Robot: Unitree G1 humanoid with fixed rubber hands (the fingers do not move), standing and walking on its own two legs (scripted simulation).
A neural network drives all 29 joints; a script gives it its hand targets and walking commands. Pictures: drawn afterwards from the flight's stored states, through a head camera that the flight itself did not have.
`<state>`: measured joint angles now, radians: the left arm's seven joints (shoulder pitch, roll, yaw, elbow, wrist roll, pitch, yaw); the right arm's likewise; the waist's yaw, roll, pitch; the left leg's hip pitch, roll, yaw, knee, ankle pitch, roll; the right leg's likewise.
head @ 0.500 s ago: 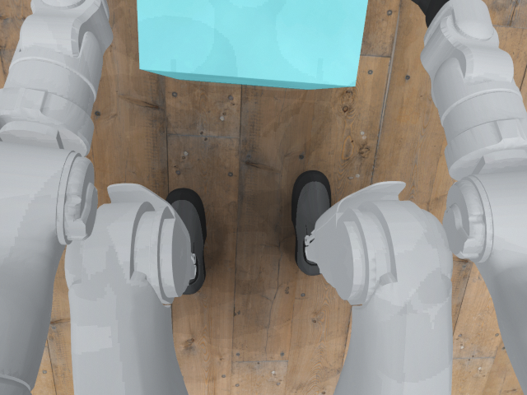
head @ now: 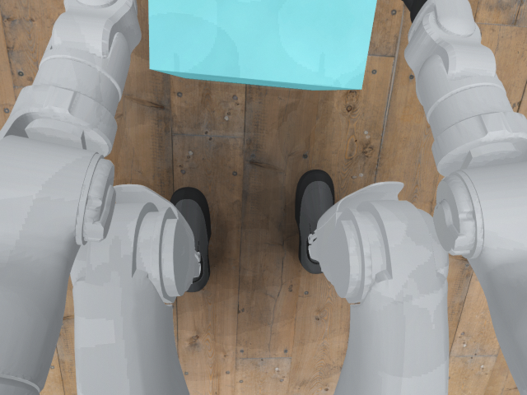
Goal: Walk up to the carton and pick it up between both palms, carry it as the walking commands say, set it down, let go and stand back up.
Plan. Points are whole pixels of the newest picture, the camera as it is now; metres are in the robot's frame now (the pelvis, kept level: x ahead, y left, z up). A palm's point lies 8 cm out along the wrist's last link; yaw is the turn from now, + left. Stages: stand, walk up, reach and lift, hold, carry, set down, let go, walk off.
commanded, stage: reach and lift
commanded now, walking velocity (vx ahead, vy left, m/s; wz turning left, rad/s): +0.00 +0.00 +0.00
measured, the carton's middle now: (259, 1) +0.53 -0.01 -0.25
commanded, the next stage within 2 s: none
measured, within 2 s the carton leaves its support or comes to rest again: leaves its support in 0.84 s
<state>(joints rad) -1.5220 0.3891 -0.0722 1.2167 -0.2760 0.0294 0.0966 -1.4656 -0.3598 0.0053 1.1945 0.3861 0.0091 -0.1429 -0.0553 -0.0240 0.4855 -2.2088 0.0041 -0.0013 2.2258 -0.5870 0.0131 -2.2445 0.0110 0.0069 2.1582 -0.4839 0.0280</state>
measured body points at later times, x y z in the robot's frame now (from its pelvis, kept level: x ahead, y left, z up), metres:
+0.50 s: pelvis +0.00 +0.00 +0.00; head +0.38 +0.02 +0.24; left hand +0.55 +0.14 -0.21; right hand +0.54 -0.17 -0.20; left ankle +0.11 +0.12 -0.33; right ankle +0.14 -0.12 -0.33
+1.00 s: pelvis +0.00 -0.01 +0.00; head +0.37 +0.02 +0.24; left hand +0.55 +0.14 -0.20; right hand +0.55 -0.17 -0.18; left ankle +0.11 +0.12 -0.33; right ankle +0.14 -0.13 -0.33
